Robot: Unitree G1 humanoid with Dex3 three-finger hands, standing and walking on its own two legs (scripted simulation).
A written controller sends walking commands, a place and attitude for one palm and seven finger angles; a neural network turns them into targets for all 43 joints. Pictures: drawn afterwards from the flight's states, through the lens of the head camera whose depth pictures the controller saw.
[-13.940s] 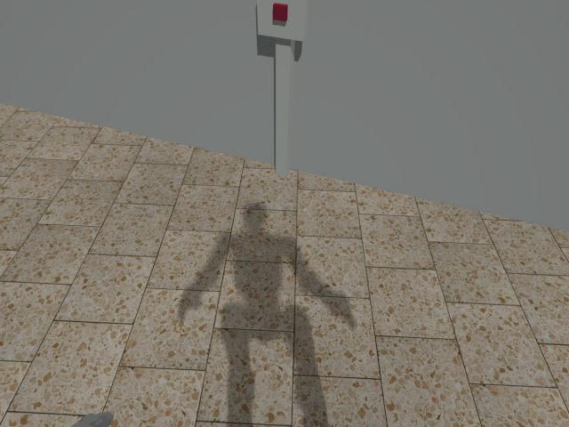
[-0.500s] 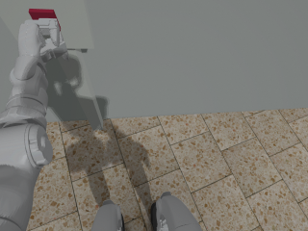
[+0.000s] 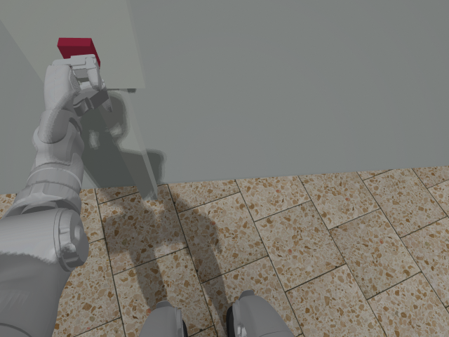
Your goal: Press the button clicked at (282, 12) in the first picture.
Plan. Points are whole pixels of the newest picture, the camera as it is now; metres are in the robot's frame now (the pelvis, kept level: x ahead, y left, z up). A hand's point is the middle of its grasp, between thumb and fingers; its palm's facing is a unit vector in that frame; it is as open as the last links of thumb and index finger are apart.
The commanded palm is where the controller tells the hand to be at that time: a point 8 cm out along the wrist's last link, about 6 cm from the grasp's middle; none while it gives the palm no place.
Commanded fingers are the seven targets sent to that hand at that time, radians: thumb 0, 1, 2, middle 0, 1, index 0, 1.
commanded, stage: pull the fist back off the button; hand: left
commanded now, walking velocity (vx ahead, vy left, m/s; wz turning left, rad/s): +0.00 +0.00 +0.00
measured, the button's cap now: (80, 52) +0.58 +0.19 +0.11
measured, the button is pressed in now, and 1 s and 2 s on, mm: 0 0 0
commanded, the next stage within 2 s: draw the hand back to the body in 0.60 s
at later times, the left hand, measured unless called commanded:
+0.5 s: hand (102, 135) +0.44 +0.15 +0.07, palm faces -0.01 -1.00 -0.02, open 3.1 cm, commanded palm +0.41 +0.20 +0.08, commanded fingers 0.00 0.90 0.90 -1.30 -1.50 -1.30 -1.50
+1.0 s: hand (77, 155) +0.38 +0.17 +0.11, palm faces +0.00 -1.00 -0.04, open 3.1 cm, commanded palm +0.34 +0.23 +0.12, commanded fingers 0.00 0.90 0.90 -1.30 -1.50 -1.30 -1.50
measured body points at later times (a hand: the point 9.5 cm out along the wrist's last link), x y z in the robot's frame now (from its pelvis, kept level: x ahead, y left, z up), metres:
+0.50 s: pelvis +0.03 +0.00 +0.02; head +0.12 +0.00 +0.46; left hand +0.43 +0.21 +0.07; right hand +0.13 -0.25 -0.10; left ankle +0.01 +0.09 -0.67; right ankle +0.02 -0.12 -0.67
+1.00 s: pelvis +0.02 -0.01 +0.04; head +0.07 -0.02 +0.48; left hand +0.38 +0.22 +0.11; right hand +0.11 -0.27 -0.08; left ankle +0.01 +0.09 -0.67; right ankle +0.02 -0.12 -0.67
